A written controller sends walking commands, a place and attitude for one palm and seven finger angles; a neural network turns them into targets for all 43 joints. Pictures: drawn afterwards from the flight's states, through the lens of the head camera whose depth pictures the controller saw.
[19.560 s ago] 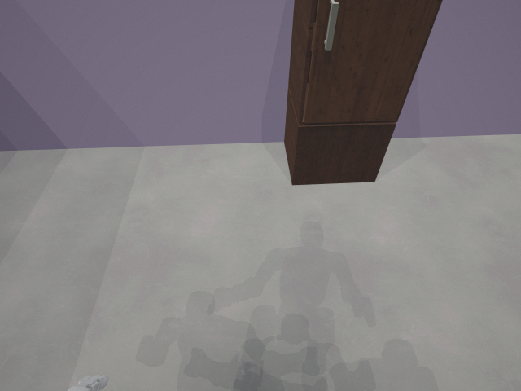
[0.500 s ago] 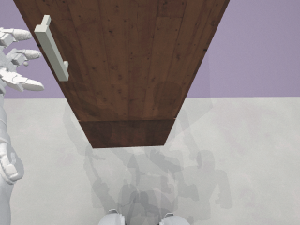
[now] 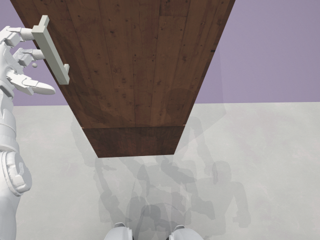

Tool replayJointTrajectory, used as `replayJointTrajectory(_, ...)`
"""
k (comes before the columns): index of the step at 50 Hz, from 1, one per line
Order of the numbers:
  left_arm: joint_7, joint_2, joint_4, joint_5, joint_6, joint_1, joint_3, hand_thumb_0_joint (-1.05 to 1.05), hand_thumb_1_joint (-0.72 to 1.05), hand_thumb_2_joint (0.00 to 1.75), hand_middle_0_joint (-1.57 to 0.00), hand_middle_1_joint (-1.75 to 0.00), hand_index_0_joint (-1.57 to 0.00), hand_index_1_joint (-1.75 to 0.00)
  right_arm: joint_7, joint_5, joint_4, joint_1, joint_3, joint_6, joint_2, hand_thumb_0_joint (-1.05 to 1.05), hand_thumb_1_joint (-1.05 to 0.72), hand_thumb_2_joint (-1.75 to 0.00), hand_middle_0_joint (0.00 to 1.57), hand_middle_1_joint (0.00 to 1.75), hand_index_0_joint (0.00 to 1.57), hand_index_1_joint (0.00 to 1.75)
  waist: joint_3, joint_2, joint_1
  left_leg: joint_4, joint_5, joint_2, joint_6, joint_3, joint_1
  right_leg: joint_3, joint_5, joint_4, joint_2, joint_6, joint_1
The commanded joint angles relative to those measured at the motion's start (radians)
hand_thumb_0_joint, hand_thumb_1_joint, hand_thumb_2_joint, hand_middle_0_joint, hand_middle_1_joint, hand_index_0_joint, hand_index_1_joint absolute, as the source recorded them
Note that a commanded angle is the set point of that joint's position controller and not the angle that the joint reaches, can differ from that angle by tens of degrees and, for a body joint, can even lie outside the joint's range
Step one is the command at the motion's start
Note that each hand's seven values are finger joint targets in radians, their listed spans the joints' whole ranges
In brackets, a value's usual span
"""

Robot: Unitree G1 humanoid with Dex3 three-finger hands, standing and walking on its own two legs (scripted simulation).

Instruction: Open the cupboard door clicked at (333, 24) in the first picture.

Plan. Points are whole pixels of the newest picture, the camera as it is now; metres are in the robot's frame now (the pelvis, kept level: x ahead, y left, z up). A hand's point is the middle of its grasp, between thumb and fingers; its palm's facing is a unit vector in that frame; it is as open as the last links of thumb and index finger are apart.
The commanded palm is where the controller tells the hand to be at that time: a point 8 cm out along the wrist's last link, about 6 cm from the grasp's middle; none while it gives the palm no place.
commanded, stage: slide the fingers in behind the handle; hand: left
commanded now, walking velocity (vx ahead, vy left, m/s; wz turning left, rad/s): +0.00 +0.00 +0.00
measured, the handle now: (55, 52) +0.54 +0.22 +0.13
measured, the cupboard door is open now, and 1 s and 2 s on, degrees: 0 0 0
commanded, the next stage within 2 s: close the thumb around the handle in 1.26 s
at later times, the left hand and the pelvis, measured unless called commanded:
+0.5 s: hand (47, 65) +0.49 +0.23 +0.13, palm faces +0.00 -1.00 -0.02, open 13.9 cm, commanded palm +0.47 +0.27 +0.12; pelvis +0.00 -0.01 +0.00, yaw +0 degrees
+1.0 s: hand (61, 66) +0.49 +0.20 +0.13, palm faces +0.01 -1.00 -0.01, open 13.9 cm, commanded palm +0.47 +0.24 +0.12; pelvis +0.00 +0.00 +0.00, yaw +1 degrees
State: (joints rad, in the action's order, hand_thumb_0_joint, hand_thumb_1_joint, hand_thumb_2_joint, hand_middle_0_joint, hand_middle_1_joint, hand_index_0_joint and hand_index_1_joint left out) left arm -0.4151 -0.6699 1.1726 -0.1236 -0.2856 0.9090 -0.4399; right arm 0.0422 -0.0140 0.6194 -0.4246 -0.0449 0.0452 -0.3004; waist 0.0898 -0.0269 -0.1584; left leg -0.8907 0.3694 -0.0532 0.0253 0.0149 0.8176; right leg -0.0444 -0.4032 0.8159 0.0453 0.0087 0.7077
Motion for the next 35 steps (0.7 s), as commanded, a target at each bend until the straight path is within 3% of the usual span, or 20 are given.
replayJointTrajectory(1,-0.009,-0.251,-0.196,-0.037,-0.055,0.453,-0.009,0.00,-0.50,0.30,-0.30,-1.20,-0.30,-1.20,0.011,-0.005,-0.049,-0.118,0.063,-0.016,-0.179,0.00,-0.90,-0.90,0.20,0.30,0.20,0.30,0.395,-0.136,-0.007,0.092,-0.266,0.015,0.013,-0.071,-0.430,0.015,0.252,-0.109,0.027,0.010,-0.024)
replayJointTrajectory(4,-0.010,-0.265,-0.159,-0.036,-0.022,0.466,-0.009,0.00,-0.50,0.30,-0.30,-1.20,-0.30,-1.20,0.018,-0.008,-0.049,-0.121,0.059,-0.018,-0.181,0.00,-0.90,-0.90,0.20,0.30,0.20,0.30,0.356,-0.094,-0.011,0.098,-0.224,0.023,0.023,-0.059,-0.358,0.025,0.250,-0.119,0.020,0.006,-0.053)
replayJointTrajectory(8,0.019,-0.282,-0.203,-0.023,-0.038,0.456,-0.031,0.00,-0.50,0.30,-0.30,-1.20,-0.30,-1.20,0.016,-0.002,-0.053,-0.128,0.062,-0.024,-0.174,0.00,-0.90,-0.90,0.20,0.30,0.20,0.30,0.409,-0.124,0.003,0.091,-0.278,0.024,0.021,-0.056,-0.390,0.030,0.295,-0.108,0.020,0.007,-0.074)
replayJointTrajectory(10,0.030,-0.287,-0.195,-0.019,-0.050,0.438,-0.040,0.00,-0.50,0.30,-0.30,-1.20,-0.30,-1.20,0.012,-0.001,-0.057,-0.129,0.061,-0.024,-0.172,0.00,-0.90,-0.90,0.20,0.30,0.20,0.30,0.404,-0.100,0.007,0.088,-0.269,0.022,0.020,-0.055,-0.377,0.030,0.287,-0.104,0.022,0.006,-0.076)
replayJointTrajectory(12,0.032,-0.219,-0.213,-0.030,-0.060,0.465,0.002,0.00,-0.50,0.30,-0.30,-1.20,-0.30,-1.20,0.008,-0.001,-0.058,-0.127,0.063,-0.029,-0.165,0.00,-0.90,-0.90,0.20,0.30,0.20,0.30,0.392,-0.090,-0.009,0.085,-0.275,0.026,0.024,-0.053,-0.380,0.030,0.301,-0.104,0.025,0.006,-0.077)
replayJointTrajectory(14,0.033,-0.257,-0.183,-0.023,-0.057,0.462,-0.018,0.00,-0.50,0.30,-0.30,-1.20,-0.30,-1.20,0.010,-0.004,-0.051,-0.126,0.063,-0.028,-0.173,0.00,-0.90,-0.90,0.20,0.30,0.20,0.30,0.383,-0.081,-0.008,0.087,-0.241,0.023,0.023,-0.050,-0.360,0.034,0.277,-0.110,0.023,0.003,-0.077)
replayJointTrajectory(17,0.031,-0.226,-0.200,-0.027,-0.052,0.489,0.003,0.00,-0.50,0.30,-0.30,-1.20,-0.30,-1.20,0.011,-0.003,-0.051,-0.125,0.062,-0.034,-0.170,0.00,-0.90,-0.90,0.20,0.30,0.20,0.30,0.393,-0.101,-0.013,0.087,-0.238,0.028,0.026,-0.048,-0.368,0.038,0.277,-0.112,0.019,0.004,-0.075)
replayJointTrajectory(19,0.036,-0.268,-0.191,-0.017,-0.048,0.471,-0.027,0.00,-0.50,0.30,-0.30,-1.20,-0.30,-1.20,0.012,-0.004,-0.049,-0.126,0.062,-0.032,-0.171,0.00,-0.90,-0.90,0.20,0.30,0.20,0.30,0.417,-0.106,-0.002,0.084,-0.262,0.027,0.024,-0.046,-0.364,0.040,0.305,-0.105,0.018,0.003,-0.096)
replayJointTrajectory(22,0.036,-0.174,-0.220,-0.023,-0.052,0.479,0.033,0.00,-0.50,0.30,-0.30,-1.20,-0.30,-1.20,0.008,-0.003,-0.050,-0.125,0.065,-0.037,-0.159,0.00,-0.90,-0.90,0.20,0.30,0.20,0.30,0.413,-0.127,-0.012,0.081,-0.294,0.027,0.022,-0.053,-0.414,0.027,0.313,-0.101,0.022,0.008,-0.060)
replayJointTrajectory(27,0.051,-0.145,-0.235,-0.040,-0.049,0.471,0.035,0.00,-0.50,0.30,-0.30,-1.20,-0.30,-1.20,0.004,-0.001,-0.047,-0.122,0.068,-0.043,-0.163,0.00,-0.90,-0.90,0.20,0.30,0.20,0.30,0.414,-0.101,-0.011,0.086,-0.299,0.025,0.021,-0.058,-0.432,0.021,0.308,-0.104,0.025,0.009,-0.053)
replayJointTrajectory(30,0.067,-0.122,-0.232,-0.028,-0.048,0.487,0.053,0.00,-0.50,0.30,-0.30,-1.20,-0.30,-1.20,0.001,0.001,-0.035,-0.122,0.070,-0.044,-0.161,0.00,-0.90,-0.90,0.20,0.30,0.20,0.30,0.402,-0.119,-0.012,0.090,-0.302,0.021,0.014,-0.069,-0.449,0.014,0.292,-0.102,0.023,0.010,-0.024)
replayJointTrajectory(31,0.073,-0.092,-0.229,-0.028,-0.045,0.490,0.076,0.00,-0.50,0.30,-0.30,-1.20,-0.30,-1.20,-0.002,0.001,-0.037,-0.120,0.069,-0.045,-0.159,0.00,-0.90,-0.90,0.20,0.30,0.20,0.30,0.387,-0.112,-0.019,0.093,-0.293,0.021,0.014,-0.071,-0.450,0.012,0.280,-0.105,0.024,0.009,-0.012)
replayJointTrajectory(33,0.087,-0.100,-0.260,-0.021,-0.058,0.507,0.064,0.00,-0.50,0.30,-0.30,-1.20,-0.30,-1.20,-0.003,0.004,-0.031,-0.124,0.075,-0.048,-0.159,0.00,-0.90,-0.90,0.20,0.30,0.20,0.30,0.428,-0.121,-0.013,0.087,-0.324,0.021,0.012,-0.075,-0.478,0.013,0.299,-0.098,0.023,0.010,-0.020)
replayJointTrajectory(34,0.090,-0.051,-0.256,-0.020,-0.056,0.496,0.100,0.00,-0.50,0.30,-0.30,-1.20,-0.30,-1.20,-0.005,0.002,-0.032,-0.120,0.074,-0.049,-0.153,0.00,-0.90,-0.90,0.20,0.30,0.20,0.30,0.416,-0.126,-0.021,0.088,-0.330,0.019,0.010,-0.076,-0.493,0.008,0.295,-0.099,0.024,0.011,-0.003)
replayJointTrajectory(35,0.095,-0.040,-0.267,-0.023,-0.056,0.496,0.101,0.00,-0.50,0.30,-0.30,-1.20,-0.30,-1.20,-0.008,0.005,-0.031,-0.120,0.074,-0.051,-0.153,0.00,-0.90,-0.90,0.20,0.30,0.20,0.30,0.422,-0.128,-0.013,0.090,-0.329,0.020,0.008,-0.078,-0.498,0.006,0.290,-0.100,0.024,0.012,-0.004)
